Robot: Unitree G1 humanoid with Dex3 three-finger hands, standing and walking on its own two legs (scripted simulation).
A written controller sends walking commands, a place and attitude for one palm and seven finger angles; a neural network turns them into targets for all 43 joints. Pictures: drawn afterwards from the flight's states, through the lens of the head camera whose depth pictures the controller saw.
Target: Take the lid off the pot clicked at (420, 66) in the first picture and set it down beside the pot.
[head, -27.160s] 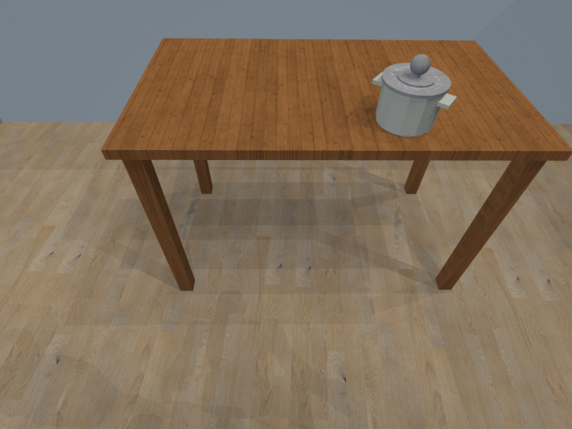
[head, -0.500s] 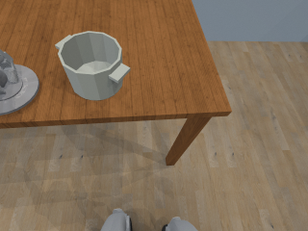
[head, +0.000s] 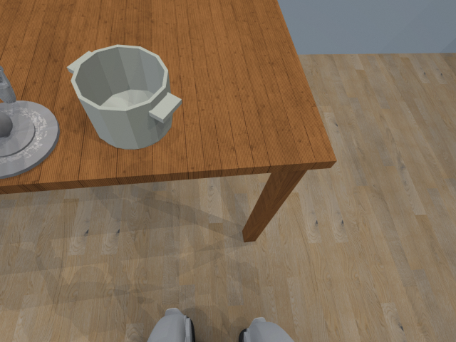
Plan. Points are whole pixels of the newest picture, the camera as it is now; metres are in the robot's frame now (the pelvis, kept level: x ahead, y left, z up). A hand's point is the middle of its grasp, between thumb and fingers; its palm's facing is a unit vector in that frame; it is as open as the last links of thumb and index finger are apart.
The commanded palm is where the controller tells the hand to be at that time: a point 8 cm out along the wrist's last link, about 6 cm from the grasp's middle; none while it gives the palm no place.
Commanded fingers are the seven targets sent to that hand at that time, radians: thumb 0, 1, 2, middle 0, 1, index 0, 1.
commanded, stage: open the fingers wide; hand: left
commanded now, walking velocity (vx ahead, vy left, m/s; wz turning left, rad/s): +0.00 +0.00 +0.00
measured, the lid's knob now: out of the picture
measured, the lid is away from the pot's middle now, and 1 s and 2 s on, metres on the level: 0.21 0.21 0.21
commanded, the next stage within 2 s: raise the empty hand in 0.32 s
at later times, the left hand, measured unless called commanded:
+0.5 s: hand out of the picture +0.47 +0.38 +0.09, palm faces -0.44 -0.13 -0.89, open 11.0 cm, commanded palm +0.51 +0.37 +0.16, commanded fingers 0.00 0.00 0.61 -0.34 -0.88 -0.34 -0.88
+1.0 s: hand out of the picture +0.46 +0.37 +0.15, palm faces -0.38 -0.11 -0.92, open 11.0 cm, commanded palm +0.50 +0.37 +0.21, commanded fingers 0.00 0.00 0.61 -0.34 -0.88 -0.34 -0.88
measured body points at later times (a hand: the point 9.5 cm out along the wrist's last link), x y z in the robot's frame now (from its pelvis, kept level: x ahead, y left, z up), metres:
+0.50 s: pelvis +0.01 +0.01 +0.00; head +0.13 +0.04 +0.43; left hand +0.49 +0.38 +0.14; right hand +0.01 -0.27 -0.11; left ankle +0.04 +0.08 -0.70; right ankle -0.02 -0.15 -0.70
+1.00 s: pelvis +0.00 +0.01 +0.01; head +0.09 +0.04 +0.45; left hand +0.48 +0.37 +0.20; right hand +0.00 -0.27 -0.10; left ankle +0.04 +0.08 -0.70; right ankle -0.02 -0.15 -0.70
